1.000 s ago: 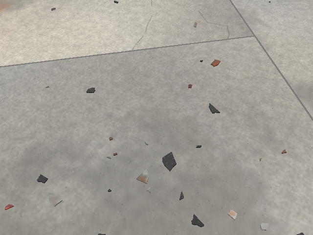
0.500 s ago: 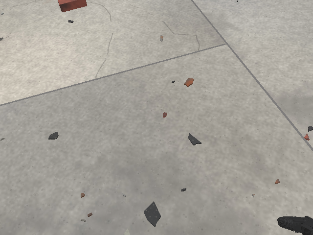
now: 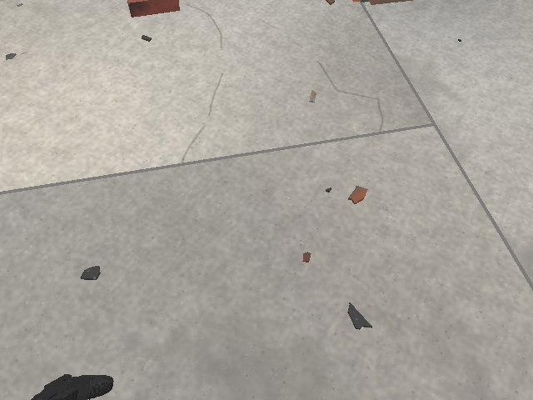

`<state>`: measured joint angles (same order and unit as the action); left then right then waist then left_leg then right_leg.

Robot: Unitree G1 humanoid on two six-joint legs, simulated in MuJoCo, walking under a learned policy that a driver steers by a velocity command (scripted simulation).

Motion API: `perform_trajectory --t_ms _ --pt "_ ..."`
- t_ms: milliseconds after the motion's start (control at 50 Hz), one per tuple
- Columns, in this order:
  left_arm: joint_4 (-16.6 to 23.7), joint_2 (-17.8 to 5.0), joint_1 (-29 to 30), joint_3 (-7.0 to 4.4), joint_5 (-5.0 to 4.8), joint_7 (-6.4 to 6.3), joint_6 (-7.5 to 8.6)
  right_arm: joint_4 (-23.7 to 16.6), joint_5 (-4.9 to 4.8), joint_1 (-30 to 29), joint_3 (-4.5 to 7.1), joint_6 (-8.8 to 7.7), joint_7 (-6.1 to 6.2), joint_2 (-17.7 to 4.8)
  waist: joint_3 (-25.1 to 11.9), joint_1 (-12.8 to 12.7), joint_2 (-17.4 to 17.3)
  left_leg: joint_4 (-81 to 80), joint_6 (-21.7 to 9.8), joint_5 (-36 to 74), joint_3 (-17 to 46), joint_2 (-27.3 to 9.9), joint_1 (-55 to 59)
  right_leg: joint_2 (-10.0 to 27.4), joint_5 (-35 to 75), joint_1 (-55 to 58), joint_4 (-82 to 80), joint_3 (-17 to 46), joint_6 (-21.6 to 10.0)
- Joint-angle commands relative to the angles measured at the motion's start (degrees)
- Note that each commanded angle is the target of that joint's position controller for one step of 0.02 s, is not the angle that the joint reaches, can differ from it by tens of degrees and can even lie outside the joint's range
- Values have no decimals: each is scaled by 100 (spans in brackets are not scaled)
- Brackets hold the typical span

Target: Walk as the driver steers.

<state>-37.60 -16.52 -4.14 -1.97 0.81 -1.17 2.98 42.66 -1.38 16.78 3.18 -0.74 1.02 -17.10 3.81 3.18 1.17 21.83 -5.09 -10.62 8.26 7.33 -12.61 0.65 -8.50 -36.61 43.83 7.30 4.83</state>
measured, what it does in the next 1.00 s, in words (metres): walks ahead: right foot, then left foot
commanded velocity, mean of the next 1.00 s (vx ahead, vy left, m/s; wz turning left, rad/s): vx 0.23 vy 0.00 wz -0.01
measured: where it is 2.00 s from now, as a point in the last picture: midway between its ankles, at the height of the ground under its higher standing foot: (286, 262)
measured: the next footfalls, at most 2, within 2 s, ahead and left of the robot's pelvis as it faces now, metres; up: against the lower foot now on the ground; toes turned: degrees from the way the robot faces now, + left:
right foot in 0.16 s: +0.22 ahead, -0.12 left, +0.00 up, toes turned +14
left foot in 0.52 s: +0.10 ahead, +0.11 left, +0.00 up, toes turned +9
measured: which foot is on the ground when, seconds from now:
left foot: down 0.00-0.16, up 0.18-0.50, down 0.52-0.96, up 0.98-1.00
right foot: up 0.00-0.14, down 0.16-0.54, up 0.56-0.94, down 0.96-1.00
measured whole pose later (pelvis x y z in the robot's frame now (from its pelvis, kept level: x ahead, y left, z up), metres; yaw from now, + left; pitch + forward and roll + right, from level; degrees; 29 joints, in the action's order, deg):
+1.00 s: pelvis +0.26 -0.07 -0.03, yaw -5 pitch +2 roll +1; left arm -36.0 -17.7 -5.7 -3.6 -1.7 2.6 1.6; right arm 46.3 -0.4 21.6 4.2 -3.1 0.7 -17.9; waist 2.4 3.3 -0.5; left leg 48.3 3.8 -29.4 -5.0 -6.9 -5.9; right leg -1.0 -12.0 -28.9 39.1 -2.5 -4.7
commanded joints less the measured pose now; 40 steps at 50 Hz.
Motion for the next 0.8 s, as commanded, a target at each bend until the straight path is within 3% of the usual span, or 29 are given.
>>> perform_trajectory --t_ms 20,100,140,160,180,200,220,240,260,300,340,400,420,480,500,520,540,560,580,600,640,680,720,800 --pt "361 -418 183 -122 -37 38 42 -343 -27 53 283 104 165 -978 -965 -75 -698 79 -342 3194 1028 -1216 383 -369 506 689 -624 -199 16" --pt "348 -621 240 -207 -28 108 160 -471 30 -79 289 194 206 -923 -831 -154 -861 520 -347 2567 1774 -1306 749 -405 159 886 -1400 39 -176" --pt "242 -681 -143 -258 -12 92 244 -613 24 -376 251 200 188 -829 -871 -445 -874 988 -155 2131 1820 -1015 522 -240 1055 1831 -2307 -37 -421" --pt "242 -977 -426 -324 74 33 252 -732 107 -312 167 170 156 -594 -1338 -459 -353 1854 77 1179 1477 -679 -77 633 2418 3072 -2195 571 -804" --pt "296 -1153 -440 -329 179 -23 158 -664 152 531 95 134 135 -298 -1716 -34 1069 3122 454 -2626 757 198 -1293 1917 4926 4393 -1840 1936 -1739" --pt "169 -932 -764 -326 64 -1 40 -613 91 935 158 147 100 -752 -2056 -76 1429 4177 687 -3329 329 -30 -1856 2691 4265 4469 -1950 2976 -2330" --pt "271 -658 -574 -263 -30 -2 -1 -491 42 663 299 214 108 -1159 -1577 -203 697 4746 898 -2860 293 -280 -2017 2279 3420 4029 -2018 2452 -2172" --pt "308 -518 -369 -220 -14 -7 -59 -486 8 334 353 317 136 -1218 -1247 -233 360 4977 1024 -2395 137 -401 -2095 1854 2794 3619 -2055 1713 -1876" --pt "349 -481 -174 -188 -7 -11 -111 -502 4 194 362 419 164 -1154 -1015 -217 272 5043 1097 -2117 60 -490 -2068 1601 2265 3193 -2197 1305 -1742" --pt "299 -611 5 -205 56 -35 -184 -614 8 90 280 487 148 -818 -713 -156 527 4815 1139 -1679 -270 -560 -1714 1181 1760 2436 -2520 640 -1702" --pt "170 -565 -92 -189 64 -24 -211 -666 60 31 165 440 150 -479 -823 -199 717 4117 1126 -1676 -411 -519 -1388 1018 1836 2409 -2590 414 -1793" --pt "45 -514 -48 -160 -16 56 -200 -624 194 -76 28 369 114 -232 -1050 -249 805 2582 1021 -1602 -516 -741 -633 999 1568 2410 -2551 396 -1822" --pt "-18 -522 -150 -159 -50 100 -201 -576 195 -67 11 350 88 -215 -1145 -299 830 2020 977 -1405 -562 -759 -338 938 622 2376 -2636 460 -1778" --pt "-117 -980 -346 -275 -222 114 -298 -439 156 100 110 294 -10 -504 -749 -167 904 611 653 -542 -1025 -436 586 798 -2174 1574 -2924 845 -1560" --pt "-154 -885 -426 -239 -226 102 -295 -455 173 137 112 249 -7 -533 -604 -72 773 394 457 -721 -961 -501 959 674 -2654 1133 -2920 932 -1326" --pt "-98 -644 -291 -166 -207 111 -256 -436 213 491 134 198 33 -674 -599 147 432 128 165 -1169 -379 -1111 1576 455 -2857 429 -2432 852 -992" --pt "128 -220 -1 -72 -220 124 -169 -285 317 978 260 149 56 -1154 -594 311 -788 -435 -348 -2764 876 -2145 1744 -300 -2525 -475 -993 -214 -547" --pt "315 -472 296 -153 -293 96 -71 -234 345 879 411 67 9 -1544 -130 424 -1556 -1381 -963 -3628 2352 -3044 944 -310 -2192 -859 290 -431 -492" --pt "244 -758 121 -293 -315 70 -42 -315 358 477 293 -91 48 -1156 207 176 -1301 -1483 -935 -3426 2279 -2941 771 -105 -1808 -980 1004 22 -544" --pt "34 -763 -318 -337 -294 79 -62 -355 275 110 203 -213 82 -825 228 -106 -1311 -1444 -679 -2880 1752 -2686 944 -84 -1415 -1080 1280 88 -555" --pt "-150 -654 -573 -359 -196 100 -80 -331 130 4 141 -339 98 -557 191 -134 -1089 -1420 -382 -1671 892 -2450 1299 38 -796 -1217 1513 73 -480" --pt "-126 -426 -465 -312 -206 160 -65 -256 182 149 145 -401 103 -511 117 -66 -836 -1452 -303 -758 198 -2294 1299 99 -281 -1068 1496 -144 -377" --pt "-13 -308 -279 -262 -212 230 -80 -193 197 251 183 -400 90 -572 106 29 -799 -1482 -318 -331 -295 -2235 1268 209 46 -907 1059 -344 -254" --pt "320 -170 207 -148 -205 381 -108 -55 126 395 295 -357 49 -876 256 203 -814 -1452 -324 60 -911 -2310 987 340 230 -285 -17 -706 -287"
